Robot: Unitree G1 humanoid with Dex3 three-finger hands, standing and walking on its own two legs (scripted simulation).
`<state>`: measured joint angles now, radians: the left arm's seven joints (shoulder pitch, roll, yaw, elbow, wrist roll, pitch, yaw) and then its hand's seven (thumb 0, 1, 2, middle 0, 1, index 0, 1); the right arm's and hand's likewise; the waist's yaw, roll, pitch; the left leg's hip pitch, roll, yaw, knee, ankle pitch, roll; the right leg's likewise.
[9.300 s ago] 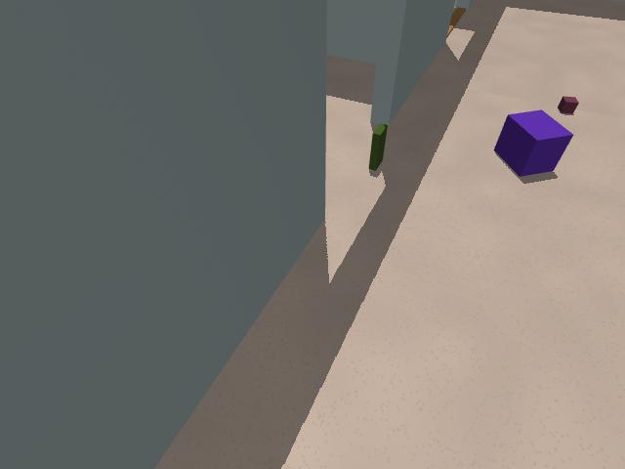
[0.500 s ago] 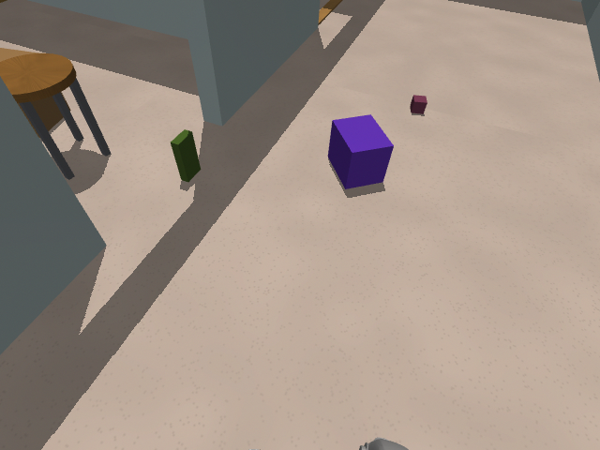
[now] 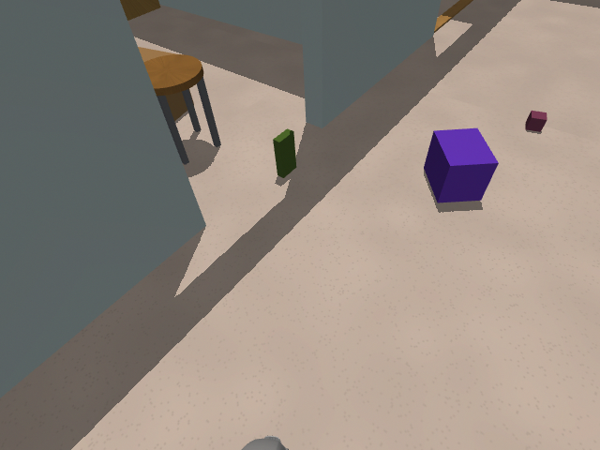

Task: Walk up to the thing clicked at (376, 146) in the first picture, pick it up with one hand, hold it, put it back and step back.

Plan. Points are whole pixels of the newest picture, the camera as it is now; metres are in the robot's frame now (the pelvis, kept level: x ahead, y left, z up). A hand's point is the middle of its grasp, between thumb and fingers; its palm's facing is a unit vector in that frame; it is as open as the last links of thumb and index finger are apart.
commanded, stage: walk up
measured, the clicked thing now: (285, 154) +1.50 +0.23 -0.65
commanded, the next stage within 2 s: stand in 1.32 s
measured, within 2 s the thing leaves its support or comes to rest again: neither
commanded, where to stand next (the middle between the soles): +0.10 -0.05 m, yaw +3 degrees
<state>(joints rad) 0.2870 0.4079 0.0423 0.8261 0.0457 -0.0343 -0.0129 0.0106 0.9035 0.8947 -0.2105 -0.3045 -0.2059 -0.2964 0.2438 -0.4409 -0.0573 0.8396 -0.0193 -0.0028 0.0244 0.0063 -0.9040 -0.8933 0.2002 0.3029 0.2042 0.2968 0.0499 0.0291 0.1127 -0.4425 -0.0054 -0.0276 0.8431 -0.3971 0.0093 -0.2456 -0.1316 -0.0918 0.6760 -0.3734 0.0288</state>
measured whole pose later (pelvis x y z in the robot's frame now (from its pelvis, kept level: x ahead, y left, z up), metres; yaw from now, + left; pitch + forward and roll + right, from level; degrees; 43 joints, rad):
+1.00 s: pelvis +0.03 -0.01 +0.01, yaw +6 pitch -2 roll -1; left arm 0.07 0.37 0.01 1.05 0.00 0.00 -0.02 0.01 0.91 0.89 -0.21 -0.30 -0.20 -0.30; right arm 0.12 -0.37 0.00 1.09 -0.01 -0.04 -0.01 0.01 -0.90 -0.89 0.20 0.30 0.20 0.30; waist 0.00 -0.02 0.06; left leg -0.26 -0.01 -0.08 0.53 -0.24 -0.01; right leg -0.17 -0.06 -0.07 0.50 -0.29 0.03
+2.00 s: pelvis +0.03 -0.02 +0.03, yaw +5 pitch -2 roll +0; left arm 0.09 0.36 0.01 1.14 0.01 -0.01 -0.01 0.01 0.91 0.90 -0.21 -0.30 -0.20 -0.30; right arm 0.08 -0.35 0.00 1.15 -0.01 0.00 0.01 0.00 -0.91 -0.89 0.20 0.30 0.20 0.30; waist 0.01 -0.01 0.06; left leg -0.17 0.01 -0.07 0.34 -0.15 -0.03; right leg -0.10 -0.04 -0.06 0.34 -0.21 0.02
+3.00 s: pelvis +0.05 -0.03 +0.03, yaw +4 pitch -2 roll +0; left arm 0.11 0.35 0.01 1.13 0.01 -0.01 0.00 0.01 0.91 0.90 -0.21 -0.30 -0.20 -0.30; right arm 0.09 -0.35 0.01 1.14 -0.01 0.00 0.00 0.00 -0.91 -0.89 0.20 0.30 0.20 0.30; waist 0.01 0.00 0.06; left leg -0.13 0.02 -0.06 0.32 -0.16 -0.04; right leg -0.07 -0.03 -0.05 0.32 -0.22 0.01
